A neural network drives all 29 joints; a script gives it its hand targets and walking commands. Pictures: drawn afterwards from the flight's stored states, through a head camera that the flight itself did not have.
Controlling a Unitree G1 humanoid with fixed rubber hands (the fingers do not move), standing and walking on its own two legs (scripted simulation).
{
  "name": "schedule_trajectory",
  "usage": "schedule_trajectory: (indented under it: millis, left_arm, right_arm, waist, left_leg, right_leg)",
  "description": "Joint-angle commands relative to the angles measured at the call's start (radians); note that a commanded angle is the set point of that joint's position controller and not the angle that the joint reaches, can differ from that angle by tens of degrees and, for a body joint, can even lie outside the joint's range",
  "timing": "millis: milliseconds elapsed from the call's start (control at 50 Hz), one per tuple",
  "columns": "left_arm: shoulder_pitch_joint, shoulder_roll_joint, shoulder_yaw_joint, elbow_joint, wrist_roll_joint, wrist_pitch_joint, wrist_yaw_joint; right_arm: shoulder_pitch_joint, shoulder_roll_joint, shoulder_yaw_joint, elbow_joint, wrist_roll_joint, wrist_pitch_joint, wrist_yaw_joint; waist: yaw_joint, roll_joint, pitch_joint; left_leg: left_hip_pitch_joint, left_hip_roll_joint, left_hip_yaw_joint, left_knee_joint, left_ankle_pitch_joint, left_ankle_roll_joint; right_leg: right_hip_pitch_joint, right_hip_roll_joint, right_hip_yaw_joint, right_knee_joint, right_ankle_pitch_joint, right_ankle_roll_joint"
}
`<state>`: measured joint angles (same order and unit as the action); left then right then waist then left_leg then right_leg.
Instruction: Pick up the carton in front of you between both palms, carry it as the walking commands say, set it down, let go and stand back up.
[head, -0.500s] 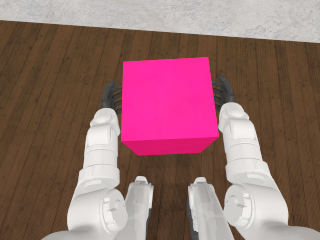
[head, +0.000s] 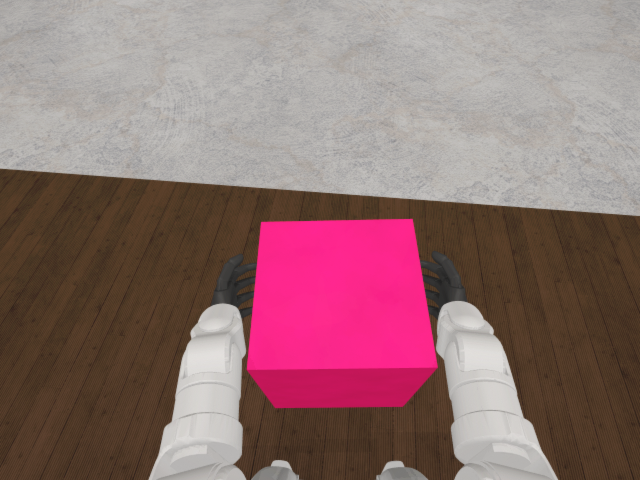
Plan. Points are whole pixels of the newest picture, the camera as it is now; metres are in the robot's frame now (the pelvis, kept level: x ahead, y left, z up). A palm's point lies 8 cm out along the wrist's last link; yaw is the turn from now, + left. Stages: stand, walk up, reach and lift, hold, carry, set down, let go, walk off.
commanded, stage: reach and lift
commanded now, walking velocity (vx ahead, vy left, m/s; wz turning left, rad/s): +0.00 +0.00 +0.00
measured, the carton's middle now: (337, 321) +0.34 +0.00 -0.08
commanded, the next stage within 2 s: hold in 1.22 s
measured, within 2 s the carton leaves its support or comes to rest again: neither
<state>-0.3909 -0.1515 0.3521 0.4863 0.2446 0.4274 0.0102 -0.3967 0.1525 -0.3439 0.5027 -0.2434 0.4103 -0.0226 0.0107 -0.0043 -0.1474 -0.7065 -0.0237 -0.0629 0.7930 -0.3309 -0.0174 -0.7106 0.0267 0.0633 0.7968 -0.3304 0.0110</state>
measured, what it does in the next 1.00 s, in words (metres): stands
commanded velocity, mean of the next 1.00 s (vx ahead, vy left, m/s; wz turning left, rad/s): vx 0.00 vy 0.00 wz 0.00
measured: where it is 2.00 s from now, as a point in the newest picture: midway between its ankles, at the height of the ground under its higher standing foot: outside the picture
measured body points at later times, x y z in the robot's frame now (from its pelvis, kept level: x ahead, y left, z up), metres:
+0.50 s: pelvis +0.00 +0.00 +0.04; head -0.02 +0.00 +0.49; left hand +0.31 +0.15 +0.05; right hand +0.31 -0.15 +0.05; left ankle +0.03 +0.13 -0.70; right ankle +0.03 -0.13 -0.70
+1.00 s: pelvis +0.02 +0.00 +0.04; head -0.01 +0.00 +0.49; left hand +0.32 +0.15 +0.07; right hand +0.32 -0.15 +0.07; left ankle +0.03 +0.13 -0.70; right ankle +0.03 -0.13 -0.70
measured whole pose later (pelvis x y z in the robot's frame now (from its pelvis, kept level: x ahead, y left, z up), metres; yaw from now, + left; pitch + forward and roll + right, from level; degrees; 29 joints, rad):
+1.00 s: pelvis +0.02 +0.00 +0.04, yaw +0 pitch -5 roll +0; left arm -0.28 -0.16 0.24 0.30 0.29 0.66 -0.02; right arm -0.28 0.16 -0.25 0.31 -0.29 0.65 0.01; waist 0.00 0.00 0.03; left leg -0.09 -0.01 -0.07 0.38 -0.20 -0.01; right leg -0.09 0.01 0.07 0.38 -0.20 0.01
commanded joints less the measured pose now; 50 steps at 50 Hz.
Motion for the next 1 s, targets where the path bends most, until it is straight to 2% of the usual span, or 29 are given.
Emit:
schedule_trajectory:
  millis: [0, 140, 260, 320, 360, 540, 980]
  left_arm:
    - [-0.468, -1.006, -0.611, 0.019, -0.167, 0.009, -0.243]
    - [-0.38, -0.993, -0.673, -0.085, -0.189, 0.083, -0.242]
    - [-0.354, -0.957, -0.602, -0.075, -0.165, 0.153, -0.25]
    - [-0.399, -0.948, -0.551, -0.045, -0.14, 0.161, -0.258]
    - [-0.445, -0.962, -0.552, -0.053, -0.143, 0.157, -0.264]
    - [-0.514, -0.976, -0.578, -0.079, -0.152, 0.155, -0.27]
    - [-0.331, -0.929, -0.632, -0.227, -0.187, 0.205, -0.251]
  right_arm:
    - [-0.456, 1.016, 0.605, 0.021, 0.164, 0.015, 0.248]
    - [-0.368, 0.994, 0.663, -0.096, 0.19, 0.098, 0.254]
    - [-0.346, 0.961, 0.593, -0.081, 0.163, 0.17, 0.268]
    - [-0.393, 0.948, 0.542, -0.049, 0.14, 0.179, 0.278]
    - [-0.438, 0.959, 0.543, -0.056, 0.143, 0.175, 0.285]
    - [-0.499, 0.972, 0.564, -0.083, 0.148, 0.171, 0.288]
    - [-0.315, 0.939, 0.616, -0.228, 0.184, 0.222, 0.263]
  waist:
    - [-0.003, 0.003, -0.402]
    - [-0.01, 0.006, -0.261]
    - [-0.011, 0.008, -0.066]
    - [-0.008, 0.01, -0.009]
    - [-0.009, 0.01, -0.024]
    - [-0.014, 0.006, -0.097]
    - [-0.011, 0.003, -0.103]
  left_leg:
    - [0.347, -0.092, -0.008, -0.165, 0.312, 0.013]
    - [0.523, -0.075, -0.015, -0.312, 0.358, 0.01]
    - [0.549, -0.068, -0.011, -0.403, 0.207, 0.017]
    - [0.535, -0.062, -0.006, -0.415, 0.121, 0.023]
    - [0.543, -0.061, -0.003, -0.412, 0.107, 0.025]
    - [0.586, -0.063, 0.002, -0.411, 0.134, 0.021]
    - [0.696, -0.076, -0.009, -0.454, 0.373, 0.009]
  right_leg:
    - [0.353, 0.086, 0.01, -0.17, 0.313, -0.008]
    - [0.526, 0.074, 0.012, -0.317, 0.357, -0.004]
    - [0.552, 0.065, 0.006, -0.406, 0.211, -0.012]
    - [0.54, 0.061, 0.001, -0.418, 0.124, -0.018]
    - [0.545, 0.059, -0.003, -0.415, 0.109, -0.02]
    - [0.592, 0.062, -0.006, -0.414, 0.136, -0.018]
    - [0.696, 0.07, 0.008, -0.462, 0.368, -0.002]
